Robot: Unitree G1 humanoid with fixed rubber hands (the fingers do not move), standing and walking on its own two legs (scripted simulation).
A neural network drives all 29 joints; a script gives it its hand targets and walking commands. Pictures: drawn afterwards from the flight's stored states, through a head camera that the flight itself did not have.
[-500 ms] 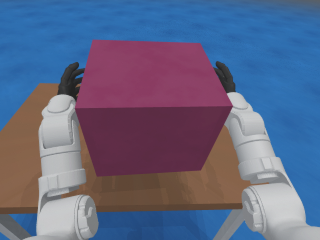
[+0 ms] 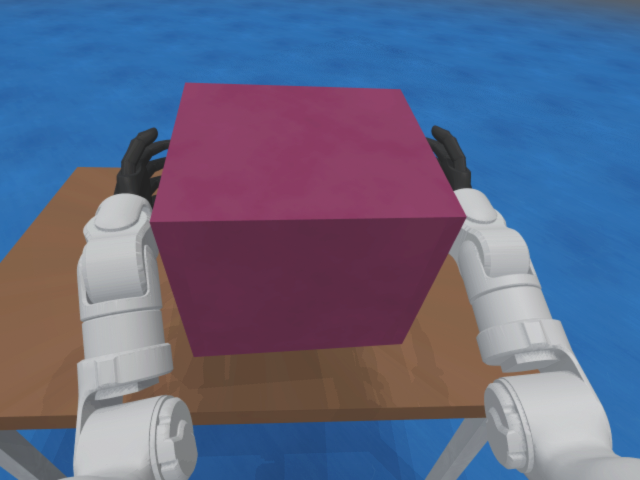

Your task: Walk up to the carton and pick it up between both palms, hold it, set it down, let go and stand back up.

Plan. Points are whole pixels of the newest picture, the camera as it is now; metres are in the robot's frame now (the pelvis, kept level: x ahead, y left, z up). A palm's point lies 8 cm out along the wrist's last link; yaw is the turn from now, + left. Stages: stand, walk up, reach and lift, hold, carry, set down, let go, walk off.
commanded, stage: hold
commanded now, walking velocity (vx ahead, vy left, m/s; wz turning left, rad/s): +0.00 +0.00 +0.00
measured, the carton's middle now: (299, 220) +0.37 +0.01 +0.17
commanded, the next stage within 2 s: none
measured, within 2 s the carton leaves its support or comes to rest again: neither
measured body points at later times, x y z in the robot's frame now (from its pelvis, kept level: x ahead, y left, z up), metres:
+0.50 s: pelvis +0.00 +0.00 +0.00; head -0.06 +0.02 +0.45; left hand +0.37 +0.19 +0.22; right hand +0.38 -0.17 +0.22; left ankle +0.02 +0.11 -0.75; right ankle -0.01 -0.12 -0.75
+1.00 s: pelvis +0.00 +0.00 +0.00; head -0.06 +0.02 +0.45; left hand +0.37 +0.19 +0.22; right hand +0.38 -0.17 +0.22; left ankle +0.02 +0.11 -0.75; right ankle -0.01 -0.12 -0.75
